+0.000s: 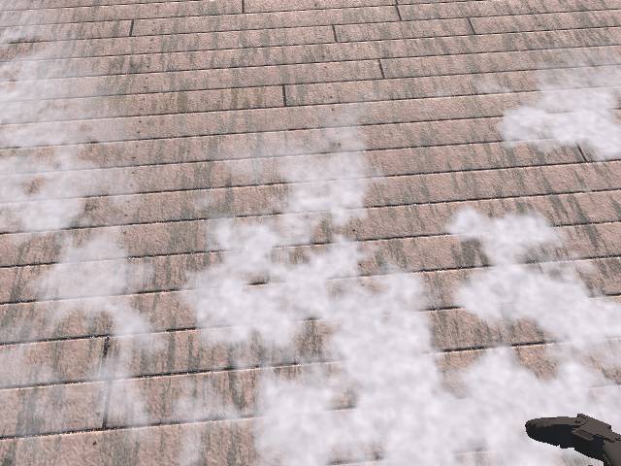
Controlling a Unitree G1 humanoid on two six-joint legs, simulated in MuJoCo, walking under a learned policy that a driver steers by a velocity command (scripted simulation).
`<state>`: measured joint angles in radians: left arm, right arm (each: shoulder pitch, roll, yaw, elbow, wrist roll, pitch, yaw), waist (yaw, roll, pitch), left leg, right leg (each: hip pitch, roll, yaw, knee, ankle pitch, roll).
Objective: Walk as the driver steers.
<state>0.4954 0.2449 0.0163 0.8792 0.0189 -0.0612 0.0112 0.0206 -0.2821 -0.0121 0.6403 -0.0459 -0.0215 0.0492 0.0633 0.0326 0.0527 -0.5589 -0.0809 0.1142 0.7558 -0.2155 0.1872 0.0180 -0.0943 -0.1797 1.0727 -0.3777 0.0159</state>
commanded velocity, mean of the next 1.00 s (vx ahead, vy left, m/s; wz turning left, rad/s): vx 1.00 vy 0.00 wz -0.71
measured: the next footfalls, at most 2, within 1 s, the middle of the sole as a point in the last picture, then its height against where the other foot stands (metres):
right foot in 0.42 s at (417, 415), level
left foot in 0.82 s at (401, 247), level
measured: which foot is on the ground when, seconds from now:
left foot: down 0.00-0.42, up 0.44-0.80, down 0.82-1.00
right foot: up 0.00-0.40, down 0.42-0.84, up 0.86-1.00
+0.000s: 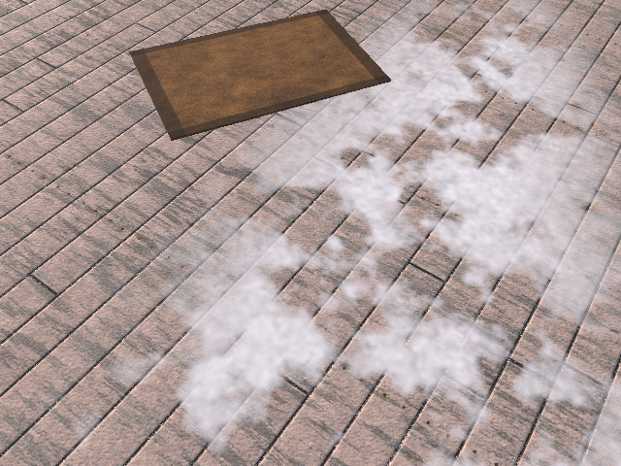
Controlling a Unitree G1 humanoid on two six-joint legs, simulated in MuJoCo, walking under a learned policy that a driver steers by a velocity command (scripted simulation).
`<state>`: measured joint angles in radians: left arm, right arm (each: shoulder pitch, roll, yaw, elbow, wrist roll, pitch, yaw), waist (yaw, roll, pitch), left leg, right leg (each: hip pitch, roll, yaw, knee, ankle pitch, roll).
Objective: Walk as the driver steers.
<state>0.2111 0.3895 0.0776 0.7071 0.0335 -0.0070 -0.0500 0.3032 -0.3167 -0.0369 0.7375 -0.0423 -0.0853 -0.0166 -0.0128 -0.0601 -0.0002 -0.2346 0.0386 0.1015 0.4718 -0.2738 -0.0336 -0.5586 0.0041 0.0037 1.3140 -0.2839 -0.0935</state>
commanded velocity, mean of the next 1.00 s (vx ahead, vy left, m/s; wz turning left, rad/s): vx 1.00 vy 0.00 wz -0.89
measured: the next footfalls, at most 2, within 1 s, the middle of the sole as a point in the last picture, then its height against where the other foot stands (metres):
right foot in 0.28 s outside the picture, level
left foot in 0.68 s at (347, 308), level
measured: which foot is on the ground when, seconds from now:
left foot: down 0.00-0.28, up 0.30-0.66, down 0.68-1.00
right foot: up 0.00-0.26, down 0.28-0.70, up 0.72-1.00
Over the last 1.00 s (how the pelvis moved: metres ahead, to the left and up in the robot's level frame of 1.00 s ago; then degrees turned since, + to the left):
0.89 -0.21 0.04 -46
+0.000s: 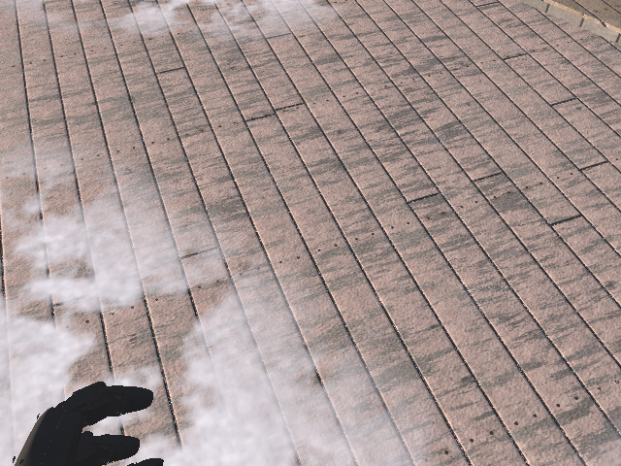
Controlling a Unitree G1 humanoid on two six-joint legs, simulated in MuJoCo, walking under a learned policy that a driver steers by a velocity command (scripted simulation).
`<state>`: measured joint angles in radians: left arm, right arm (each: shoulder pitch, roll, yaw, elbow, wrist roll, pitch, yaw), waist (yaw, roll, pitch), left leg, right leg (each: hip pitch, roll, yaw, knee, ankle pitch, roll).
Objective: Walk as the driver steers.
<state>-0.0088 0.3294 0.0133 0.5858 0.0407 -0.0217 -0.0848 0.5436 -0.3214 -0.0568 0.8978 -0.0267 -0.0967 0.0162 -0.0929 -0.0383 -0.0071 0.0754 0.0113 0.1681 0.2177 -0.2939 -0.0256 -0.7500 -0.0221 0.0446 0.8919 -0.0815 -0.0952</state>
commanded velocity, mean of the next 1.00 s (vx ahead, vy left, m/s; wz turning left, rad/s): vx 1.00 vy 0.00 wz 0.45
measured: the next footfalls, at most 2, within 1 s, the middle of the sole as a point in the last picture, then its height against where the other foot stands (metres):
right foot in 0.12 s outside the picture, level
left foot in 0.58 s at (272, 352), level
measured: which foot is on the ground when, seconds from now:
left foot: down 0.00-0.14, up 0.16-0.56, down 0.58-1.00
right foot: up 0.00-0.10, down 0.12-0.58, up 0.60-0.98, down 1.00-1.00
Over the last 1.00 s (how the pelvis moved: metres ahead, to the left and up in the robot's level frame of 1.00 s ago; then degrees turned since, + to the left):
0.84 -0.25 0.00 -51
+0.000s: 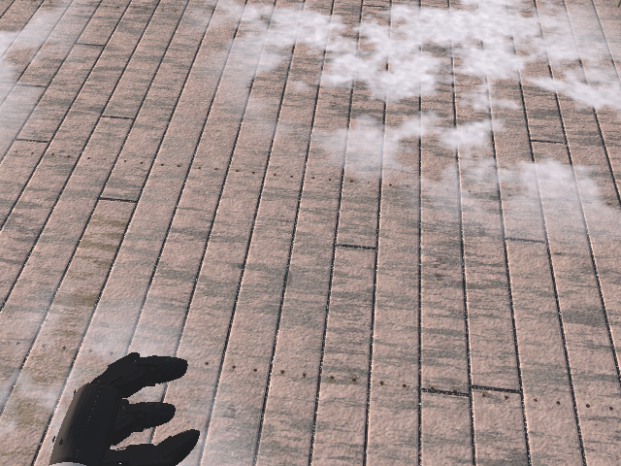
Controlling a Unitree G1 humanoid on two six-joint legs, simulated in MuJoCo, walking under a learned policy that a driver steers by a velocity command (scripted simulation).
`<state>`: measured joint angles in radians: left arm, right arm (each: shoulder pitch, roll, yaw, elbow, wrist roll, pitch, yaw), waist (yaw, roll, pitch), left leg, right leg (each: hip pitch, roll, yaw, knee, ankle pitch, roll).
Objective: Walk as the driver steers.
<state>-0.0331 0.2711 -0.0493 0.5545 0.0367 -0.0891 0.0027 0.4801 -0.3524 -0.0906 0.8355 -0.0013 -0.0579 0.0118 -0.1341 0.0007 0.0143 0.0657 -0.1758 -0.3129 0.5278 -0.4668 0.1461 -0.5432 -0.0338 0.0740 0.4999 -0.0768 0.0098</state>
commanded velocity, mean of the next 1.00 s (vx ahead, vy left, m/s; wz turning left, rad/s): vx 1.00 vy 0.00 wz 0.99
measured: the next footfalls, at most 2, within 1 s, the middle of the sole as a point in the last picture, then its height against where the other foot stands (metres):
left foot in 0.46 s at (229, 428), level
right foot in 0.86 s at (180, 262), level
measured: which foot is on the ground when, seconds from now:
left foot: down 0.00-0.00, up 0.02-0.44, down 0.46-0.86, up 0.88-1.00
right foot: down 0.00-0.44, up 0.46-0.84, down 0.86-1.00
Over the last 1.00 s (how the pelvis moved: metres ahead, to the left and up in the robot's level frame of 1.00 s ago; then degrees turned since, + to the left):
0.97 0.06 -0.02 30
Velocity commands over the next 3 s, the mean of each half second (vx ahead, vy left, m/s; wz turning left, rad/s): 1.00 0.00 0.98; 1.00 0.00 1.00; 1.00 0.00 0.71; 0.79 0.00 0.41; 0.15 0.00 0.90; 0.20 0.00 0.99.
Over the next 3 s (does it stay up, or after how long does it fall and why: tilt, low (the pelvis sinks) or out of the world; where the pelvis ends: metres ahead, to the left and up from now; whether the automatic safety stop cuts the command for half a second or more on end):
stays up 1.16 1.35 0.04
